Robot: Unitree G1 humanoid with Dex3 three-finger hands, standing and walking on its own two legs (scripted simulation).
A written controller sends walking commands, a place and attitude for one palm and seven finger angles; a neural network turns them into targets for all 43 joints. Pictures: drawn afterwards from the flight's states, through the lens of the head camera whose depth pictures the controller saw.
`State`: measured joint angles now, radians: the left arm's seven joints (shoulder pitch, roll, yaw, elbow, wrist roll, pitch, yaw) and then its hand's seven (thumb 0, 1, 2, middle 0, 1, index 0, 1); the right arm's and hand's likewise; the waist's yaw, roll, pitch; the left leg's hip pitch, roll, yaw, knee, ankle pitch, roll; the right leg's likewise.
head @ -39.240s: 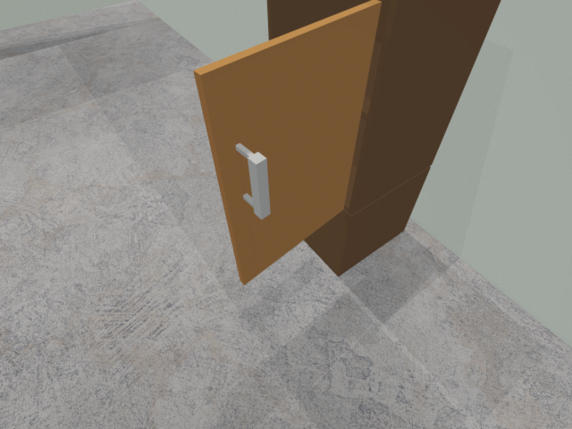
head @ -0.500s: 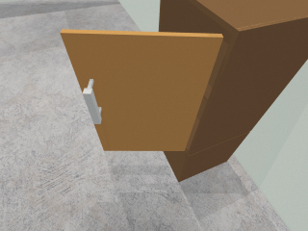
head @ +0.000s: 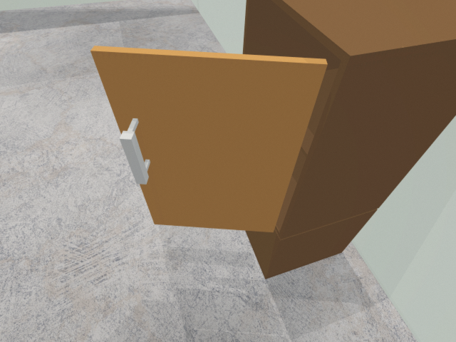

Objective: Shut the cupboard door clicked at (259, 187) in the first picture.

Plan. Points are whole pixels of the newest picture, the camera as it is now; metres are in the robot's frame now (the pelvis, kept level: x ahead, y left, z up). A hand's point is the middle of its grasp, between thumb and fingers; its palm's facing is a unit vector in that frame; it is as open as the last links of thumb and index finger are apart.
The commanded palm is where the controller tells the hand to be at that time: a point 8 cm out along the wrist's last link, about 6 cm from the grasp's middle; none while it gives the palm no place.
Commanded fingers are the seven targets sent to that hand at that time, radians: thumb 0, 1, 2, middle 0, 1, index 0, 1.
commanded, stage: look again from close up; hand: left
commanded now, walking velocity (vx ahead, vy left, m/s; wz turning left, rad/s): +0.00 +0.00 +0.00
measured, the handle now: (138, 152) +0.47 +0.23 +0.03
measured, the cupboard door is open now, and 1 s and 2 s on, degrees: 68 68 68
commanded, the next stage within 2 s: raise the hand and make a fist in 0.60 s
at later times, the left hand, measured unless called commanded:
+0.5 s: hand out of the picture +0.02 +0.21 -0.18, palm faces +0.00 -0.98 -0.21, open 7.4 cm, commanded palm none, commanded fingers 0.00 0.90 0.90 -0.20 -0.30 -0.20 -0.30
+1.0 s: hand (115, 298) +0.19 +0.20 -0.01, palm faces +0.04 -1.00 +0.01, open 6.7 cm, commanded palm +0.11 +0.26 -0.05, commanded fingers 0.00 0.90 0.90 -0.47 -0.60 -0.47 -0.60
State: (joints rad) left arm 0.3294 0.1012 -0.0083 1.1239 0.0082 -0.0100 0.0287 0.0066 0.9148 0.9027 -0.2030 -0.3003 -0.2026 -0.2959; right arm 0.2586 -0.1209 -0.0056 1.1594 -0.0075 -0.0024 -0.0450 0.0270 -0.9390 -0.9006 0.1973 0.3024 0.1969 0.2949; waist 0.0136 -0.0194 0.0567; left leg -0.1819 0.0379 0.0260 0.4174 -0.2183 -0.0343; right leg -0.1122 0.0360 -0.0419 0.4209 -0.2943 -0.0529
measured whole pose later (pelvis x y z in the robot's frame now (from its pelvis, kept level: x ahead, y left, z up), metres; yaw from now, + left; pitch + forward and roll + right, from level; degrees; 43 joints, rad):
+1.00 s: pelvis -0.04 +0.03 -0.05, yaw -1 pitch +9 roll +1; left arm 0.35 0.18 0.14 0.17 -0.24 -0.49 -0.20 0.01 0.91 0.90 -0.31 -0.42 -0.31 -0.42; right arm 0.19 -0.22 -0.05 0.67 0.01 -0.30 0.01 0.02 -0.91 -0.90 0.20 0.30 0.20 0.30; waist -0.03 -0.04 -0.13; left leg -0.65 0.00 0.05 0.87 -0.37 0.01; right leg -0.60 -0.02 -0.03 0.91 -0.46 -0.02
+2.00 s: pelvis -0.04 +0.04 -0.06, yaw +1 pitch +9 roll -2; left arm 0.40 0.24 0.14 -0.13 -0.28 -0.29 -0.21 0.02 0.90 0.90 -1.21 -1.40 -1.21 -1.40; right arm 0.24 -0.22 0.05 0.48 0.04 -0.20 -0.05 0.02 -0.90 -0.90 0.20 0.30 0.20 0.30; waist 0.02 0.04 -0.12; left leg -0.72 0.02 -0.01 1.00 -0.43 0.02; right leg -0.61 0.01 -0.09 0.95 -0.49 -0.02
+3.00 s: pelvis -0.04 +0.02 -0.05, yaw +1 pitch +8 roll -1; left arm 0.13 0.24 0.13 0.07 -0.27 -0.25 -0.24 0.02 0.90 0.90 -1.30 -1.50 -1.30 -1.50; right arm 0.24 -0.25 0.04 0.58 0.05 -0.23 -0.05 0.02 -0.90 -0.90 0.20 0.30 0.20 0.30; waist 0.01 0.05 -0.08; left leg -0.65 0.02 -0.01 0.91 -0.39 0.00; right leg -0.56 0.01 -0.09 0.90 -0.47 -0.04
